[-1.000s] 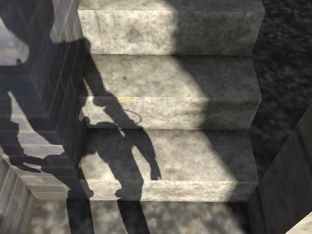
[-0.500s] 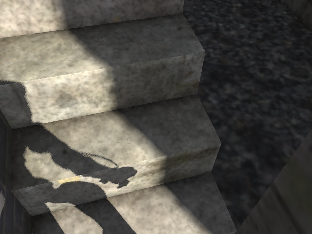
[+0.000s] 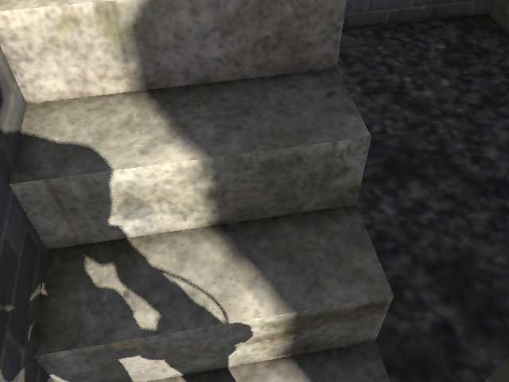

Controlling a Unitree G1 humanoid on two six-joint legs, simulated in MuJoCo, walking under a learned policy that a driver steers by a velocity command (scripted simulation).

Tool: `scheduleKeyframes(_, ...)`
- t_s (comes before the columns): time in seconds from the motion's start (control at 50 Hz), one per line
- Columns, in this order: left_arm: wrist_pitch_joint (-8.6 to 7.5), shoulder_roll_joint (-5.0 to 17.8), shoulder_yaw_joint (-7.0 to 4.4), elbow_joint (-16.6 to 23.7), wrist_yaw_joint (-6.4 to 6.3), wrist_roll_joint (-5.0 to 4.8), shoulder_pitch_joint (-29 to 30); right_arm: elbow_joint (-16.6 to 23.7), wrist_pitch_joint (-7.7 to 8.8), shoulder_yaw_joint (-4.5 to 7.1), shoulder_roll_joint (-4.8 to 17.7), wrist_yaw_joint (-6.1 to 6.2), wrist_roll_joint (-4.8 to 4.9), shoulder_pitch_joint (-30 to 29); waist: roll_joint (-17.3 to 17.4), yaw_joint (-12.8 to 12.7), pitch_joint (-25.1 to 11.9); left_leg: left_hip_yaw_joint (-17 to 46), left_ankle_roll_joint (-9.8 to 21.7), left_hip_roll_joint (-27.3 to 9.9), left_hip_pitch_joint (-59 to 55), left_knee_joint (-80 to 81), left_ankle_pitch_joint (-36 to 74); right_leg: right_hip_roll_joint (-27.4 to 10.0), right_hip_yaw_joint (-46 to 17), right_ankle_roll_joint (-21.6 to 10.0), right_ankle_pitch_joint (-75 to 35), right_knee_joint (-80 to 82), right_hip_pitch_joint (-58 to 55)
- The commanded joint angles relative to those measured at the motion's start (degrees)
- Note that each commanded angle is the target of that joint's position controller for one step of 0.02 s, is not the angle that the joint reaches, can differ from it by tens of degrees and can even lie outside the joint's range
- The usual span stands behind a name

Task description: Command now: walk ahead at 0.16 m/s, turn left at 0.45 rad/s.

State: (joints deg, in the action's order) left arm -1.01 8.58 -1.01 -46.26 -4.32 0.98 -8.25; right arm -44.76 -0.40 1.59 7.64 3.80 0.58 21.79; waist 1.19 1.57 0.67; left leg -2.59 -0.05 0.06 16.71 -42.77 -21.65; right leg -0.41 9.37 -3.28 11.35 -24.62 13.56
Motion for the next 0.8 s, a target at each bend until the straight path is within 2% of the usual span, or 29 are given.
scheduleKeyframes(0.02, 1.26, 8.48, -3.05, 2.63, -0.66, -0.09, -1.19, 4.65, 1.15, 0.74, 1.02, 0.44, -0.39, 5.35, -6.64, -0.6, -4.42, -1.17, 0.75, -0.28, -0.82, 7.09, 0.34, -17.75, -10.15, -5.91, -25.17, 1.83, -5.1)
scheduleKeyframes(0.04, 1.85, 9.01, -3.64, 3.13, -0.58, -0.57, -0.07, 4.82, 1.27, 0.76, 0.01, -0.03, -0.93, 6.43, -3.74, -0.35, -3.38, -1.2, 1.17, 0.25, -2.75, 12.66, 4.03, -16.8, -9.32, -4.72, -19.34, -0.45, -3.29)
scheduleKeyframes(0.06, 1.98, 11.04, -3.34, 2.03, 0.04, -1.0, -1.43, 5.71, 1.13, 1.69, 3.35, -1.08, -1.84, 4.0, -4.1, -0.77, -1.17, 2.52, 2.35, -0.22, -4.01, 18.94, 5.29, -13.75, -4.53, -2.39, -8.62, -5.15, -0.77)
scheduleKeyframes(0.08, 2.79, 8.07, -3.31, 3.12, 0.9, -1.05, -2.83, 7.17, 1.41, 2.81, 7.3, -1.18, -3.08, 5.77, 8.26, -0.9, -1.73, 19.11, 5.78, -8.82, -8.48, 25.92, 14.08, -8.5, -0.73, 2.02, 12.09, -18.05, 9.58)
scheduleKeyframes(0.1, 3.59, 5.08, -2.01, 5.17, 1.14, -1.09, -0.3, 7.61, 0.97, 3.6, 10.88, -0.62, -3.56, 6.69, 17.78, 1.11, 0.64, 32.17, 14.99, -19.3, -3.17, 28.29, 31.93, -0.64, -4.08, 5.48, 22.11, -28.55, 14.06)
scheduleKeyframes(0.12, 3.91, 5.71, -2.35, 5.82, 1.27, -0.8, 0.93, 8.24, 0.45, 4.06, 10.09, 0.06, -4.06, 4.41, 11.15, 1.09, 0.99, 29.91, 21.1, -19.94, 2.54, 27.95, 33.43, -0.28, -8.26, 7.11, 22.87, -41.68, 11.85)
scheduleKeyframes(0.14, 3.96, 5.41, -2.36, 5.54, 1.6, -0.32, 1.9, 8.72, -0.11, 3.69, 9.09, 0.58, -3.91, 0.49, 5.85, -0.45, 0.79, 24.21, 21.72, -16.46, 5.13, 26.5, 31.68, -0.08, -10.03, 7.66, 20.21, -48.13, 11.87)
scheduleKeyframes(0.16, 3.74, 6.46, -2.71, 6.3, 1.7, -0.26, 3.37, 9.39, -0.65, 3.56, 9.03, 0.84, -4.08, -1.9, 3.88, -1.6, 1.59, 20.74, 19.67, -13.38, 2.85, 24.87, 32.12, 0.27, -10.09, 7.36, 17.98, -49.61, 15.43)
scheduleKeyframes(0.18, 3.32, 8.15, -3.12, 7.53, 2.08, 0.48, 4.72, 10.0, -0.78, 3.47, 8.76, 1.04, -3.76, -1.85, 1.85, -1.38, 1.45, 20.25, 17.89, -12.11, -1.25, 23.89, 36.96, 0.77, -9.78, 7.02, 16.05, -49.2, 18.78)
scheduleKeyframes(0.22, 3.0, 8.36, -3.26, 8.1, 2.37, 0.74, 3.71, 10.21, -1.02, 4.1, 9.48, 0.82, -3.24, -1.1, 3.01, -0.89, -1.88, 19.28, 16.09, -10.66, -9.56, 21.23, 48.16, 2.03, -8.98, 6.26, 15.26, -48.09, 21.12)
scheduleKeyframes(0.26, 2.89, 8.0, -3.09, 8.8, 2.41, 0.19, 3.4, 9.85, -0.89, 4.65, 9.99, 0.7, -3.06, 0.41, 3.59, -0.32, -4.63, 19.8, 14.59, -10.41, -15.65, 20.26, 51.41, 2.41, -9.14, 5.49, 15.35, -43.37, 21.9)
scheduleKeyframes(0.3, 3.14, 7.46, -2.74, 9.56, 2.46, -0.25, 4.28, 9.94, -1.07, 4.99, 9.93, 0.55, -2.93, 0.7, 5.07, 0.3, -4.84, 20.93, 12.82, -9.7, -17.42, 20.63, 47.09, 2.74, -8.96, 4.64, 15.31, -36.6, 20.75)
scheduleKeyframes(0.32, 3.19, 8.1, -2.82, 9.83, 2.14, -0.22, 4.46, 9.72, -1.07, 4.99, 9.94, 0.44, -2.53, 0.63, 5.6, 0.49, -4.22, 21.9, 12.1, -9.32, -16.95, 21.3, 44.82, 2.9, -9.01, 4.56, 16.11, -33.69, 19.12)
scheduleKeyframes(0.34, 3.82, 8.07, -2.88, 9.57, 1.7, 0.21, 3.64, 9.65, -1.1, 4.94, 9.76, 0.34, -2.36, 1.32, 6.07, 0.88, -5.2, 23.18, 12.14, -9.38, -15.93, 22.46, 40.01, 3.6, -9.06, 4.84, 17.37, -30.81, 16.77)
scheduleKeyframes(0.36, 4.5, 8.69, -2.97, 9.89, 1.29, 0.27, 3.93, 10.18, -0.86, 4.67, 9.54, -0.08, -2.31, -0.41, 7.02, 0.49, -3.25, 23.86, 12.14, -9.01, -14.1, 22.19, 37.73, 3.32, -8.98, 4.92, 16.72, -28.48, 15.45)
scheduleKeyframes(0.38, 4.91, 8.87, -3.04, 10.12, 0.97, 0.14, 3.6, 10.49, -0.75, 4.82, 9.97, -0.36, -2.2, -1.14, 7.68, 0.38, -3.48, 24.87, 11.9, -8.5, -12.67, 22.69, 35.03, 3.81, -9.02, 4.88, 16.81, -26.43, 13.84)
scheduleKeyframes(0.42, 5.48, 9.23, -3.2, 10.92, 0.32, 0.19, 3.46, 10.23, 0.02, 5.17, 10.54, -0.35, -1.79, -1.24, 7.31, 0.13, -4.01, 29.05, 11.66, -9.14, -10.42, 23.94, 29.82, 3.92, -10.38, 4.47, 14.76, -24.61, 11.19)
scheduleKeyframes(0.48, 5.37, 10.33, -3.45, 10.7, 0.13, -0.38, 0.56, 11.22, 0.07, 5.23, 10.84, -0.34, -2.55, -5.02, 7.83, -1.62, -3.19, 31.95, 10.16, -8.02, -6.65, 24.34, 26.85, 3.4, -12.27, 3.55, 14.54, -18.63, 6.13)
scheduleKeyframes(0.52, 5.08, 11.08, -3.68, 9.82, 0.09, -0.94, -2.01, 11.33, -0.1, 5.35, 11.22, -0.44, -2.48, -6.23, 6.76, -2.13, -3.77, 33.1, 8.81, -7.18, -5.74, 25.13, 23.55, 3.77, -11.9, 2.53, 14.29, -11.69, 2.17)
scheduleKeyframes(0.56, 5.24, 10.93, -3.71, 8.13, 0.32, -1.04, -6.13, 11.12, -0.17, 5.37, 11.18, -1.1, -1.8, -7.98, 4.74, -4.18, -4.53, 31.42, 6.02, -4.1, -2.93, 23.18, 19.38, 3.47, -9.35, 0.78, 7.81, 1.62, -5.57)
scheduleKeyframes(0.58, 4.45, 12.19, -3.58, 7.85, -0.18, -0.15, -4.78, 10.04, -0.01, 5.31, 10.32, -1.86, -1.68, -6.36, -0.91, -3.43, -2.83, 26.79, 2.87, 0.06, 1.0, 18.09, 6.69, 0.77, -11.16, -0.7, 4.57, 8.19, -7.95)
scheduleKeyframes(0.6, 4.06, 14.91, -3.78, 9.34, -0.47, 0.82, -2.71, 9.86, -0.1, 4.86, 7.89, -2.01, -1.58, -2.59, -10.79, -1.98, -3.03, 18.15, -0.3, 7.41, 8.52, 2.82, -7.31, -12.36, -24.55, -5.37, 4.19, 12.81, -10.68)
scheduleKeyframes(0.62, 3.9, 18.01, -4.04, 10.97, -0.49, 1.51, 1.02, 10.35, -0.37, 6.1, 12.07, -1.53, -3.02, -2.39, -15.18, -2.24, -0.04, 7.94, -2.84, 13.55, 11.54, -17.64, -14.98, -25.61, -35.89, -14.78, -10.78, 15.56, 3.08)
scheduleKeyframes(0.64, 2.9, 15.76, -3.31, 9.38, 0.4, 0.94, 0.82, 10.74, -0.39, 6.1, 13.81, -2.24, -3.54, -3.34, -6.34, 1.39, 1.24, 13.5, -2.42, 7.83, 7.07, -22.36, -10.69, -24.38, -35.03, -15.46, -17.71, 14.58, 6.02)
scheduleKeyframes(0.66, 2.22, 13.42, -2.84, 9.09, 0.93, 0.35, 4.29, 8.62, -0.77, 6.23, 13.65, -2.95, -3.34, -2.49, -2.7, 3.42, 1.45, 13.35, -2.22, 7.54, 5.45, -25.07, -6.84, -19.76, -26.79, -13.59, -18.95, 11.84, 6.45)
scheduleKeyframes(0.68, 1.93, 12.94, -2.63, 9.67, 1.16, 0.69, 6.43, 7.34, -1.14, 5.95, 13.04, -3.57, -3.22, -1.65, -3.14, 3.85, 0.95, 12.16, -2.55, 7.76, 5.01, -27.07, -4.31, -15.37, -21.23, -11.33, -20.82, 9.78, 4.84)
scheduleKeyframes(0.72, 1.94, 12.86, -2.34, 9.2, 0.95, 1.41, 4.68, 6.49, -1.4, 5.12, 11.38, -5.29, -2.97, -2.72, -7.03, 1.9, 0.3, 11.02, -3.4, 8.99, 6.35, -22.94, -3.48, -10.3, -16.09, -8.67, -22.47, 8.02, -0.49)
scheduleKeyframes(0.76, 2.04, 12.32, -2.01, 6.75, 1.28, 1.34, 0.27, 6.59, -1.0, 3.72, 8.67, -5.76, -2.13, -5.24, -9.12, -0.59, -0.32, 9.59, -3.67, 8.22, 5.31, -9.91, -6.54, -9.26, -16.18, -7.88, -22.04, 7.55, -5.79)
scheduleKeyframes(0.8, 2.49, 12.98, -2.14, 4.43, 1.83, 1.19, -4.06, 6.09, -1.04, 2.31, 7.04, -5.16, -2.0, -7.0, -11.49, -2.87, -1.47, 4.41, -2.7, 5.6, 2.02, 4.77, -10.38, -9.71, -19.97, -7.83, -16.16, 8.63, -11.36)
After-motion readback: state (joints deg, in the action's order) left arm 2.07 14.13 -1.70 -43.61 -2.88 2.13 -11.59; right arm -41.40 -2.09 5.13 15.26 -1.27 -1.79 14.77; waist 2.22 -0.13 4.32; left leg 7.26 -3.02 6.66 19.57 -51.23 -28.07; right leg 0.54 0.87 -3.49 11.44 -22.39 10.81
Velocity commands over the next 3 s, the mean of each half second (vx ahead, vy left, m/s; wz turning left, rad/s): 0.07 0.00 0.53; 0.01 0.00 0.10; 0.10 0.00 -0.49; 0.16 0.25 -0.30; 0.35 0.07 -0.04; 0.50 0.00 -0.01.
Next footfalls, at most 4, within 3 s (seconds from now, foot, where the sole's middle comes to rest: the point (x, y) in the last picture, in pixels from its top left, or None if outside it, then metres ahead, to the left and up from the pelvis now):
0.06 left None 0.01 0.09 -0.78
0.58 right None -0.01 -0.09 -0.78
0.94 left None -0.15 0.06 -0.78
1.24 right None -0.09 -0.15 -0.78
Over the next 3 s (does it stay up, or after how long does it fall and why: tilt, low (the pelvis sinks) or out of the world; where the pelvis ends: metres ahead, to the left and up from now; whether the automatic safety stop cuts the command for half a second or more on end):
stays up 0.04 0.05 0.00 its command is cut before an obstacle after 1.5 s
